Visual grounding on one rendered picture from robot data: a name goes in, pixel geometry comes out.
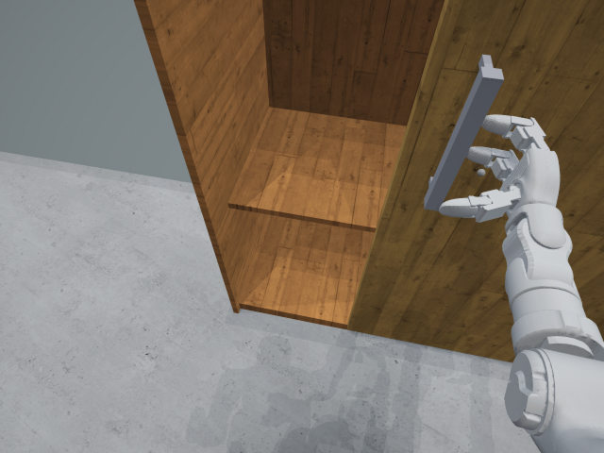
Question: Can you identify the robot right hand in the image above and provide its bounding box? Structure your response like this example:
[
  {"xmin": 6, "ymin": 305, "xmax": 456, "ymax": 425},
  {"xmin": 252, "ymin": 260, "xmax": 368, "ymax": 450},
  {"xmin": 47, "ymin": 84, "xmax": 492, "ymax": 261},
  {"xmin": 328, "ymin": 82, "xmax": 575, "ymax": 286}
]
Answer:
[{"xmin": 439, "ymin": 115, "xmax": 560, "ymax": 223}]

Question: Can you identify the robot right upper arm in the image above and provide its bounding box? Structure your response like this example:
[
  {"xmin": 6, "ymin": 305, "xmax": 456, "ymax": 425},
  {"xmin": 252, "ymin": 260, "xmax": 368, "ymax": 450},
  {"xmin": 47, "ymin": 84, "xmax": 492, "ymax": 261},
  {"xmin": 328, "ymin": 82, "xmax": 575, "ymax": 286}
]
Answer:
[{"xmin": 504, "ymin": 348, "xmax": 604, "ymax": 453}]

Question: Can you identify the wardrobe door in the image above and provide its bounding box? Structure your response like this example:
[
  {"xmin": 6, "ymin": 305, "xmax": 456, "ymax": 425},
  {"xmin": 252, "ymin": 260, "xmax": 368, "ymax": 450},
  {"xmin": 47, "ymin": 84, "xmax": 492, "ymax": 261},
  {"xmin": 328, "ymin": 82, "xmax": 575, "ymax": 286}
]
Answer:
[{"xmin": 347, "ymin": 0, "xmax": 604, "ymax": 362}]

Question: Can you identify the right robot forearm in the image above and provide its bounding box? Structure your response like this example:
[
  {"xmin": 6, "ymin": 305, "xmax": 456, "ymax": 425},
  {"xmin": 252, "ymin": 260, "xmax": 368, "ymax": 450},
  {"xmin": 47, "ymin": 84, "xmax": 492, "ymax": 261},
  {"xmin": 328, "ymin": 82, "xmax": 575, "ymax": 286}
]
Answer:
[{"xmin": 502, "ymin": 204, "xmax": 604, "ymax": 361}]

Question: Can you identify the handle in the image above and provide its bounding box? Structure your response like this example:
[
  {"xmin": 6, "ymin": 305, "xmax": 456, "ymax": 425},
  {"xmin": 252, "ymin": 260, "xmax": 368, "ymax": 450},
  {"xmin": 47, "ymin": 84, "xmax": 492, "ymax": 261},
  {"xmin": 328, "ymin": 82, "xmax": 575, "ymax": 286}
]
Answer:
[{"xmin": 424, "ymin": 55, "xmax": 504, "ymax": 211}]

